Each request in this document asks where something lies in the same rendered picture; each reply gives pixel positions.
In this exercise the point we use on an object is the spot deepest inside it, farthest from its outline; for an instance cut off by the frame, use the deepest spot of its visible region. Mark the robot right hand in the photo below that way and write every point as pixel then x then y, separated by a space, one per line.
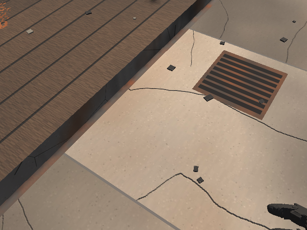
pixel 295 213

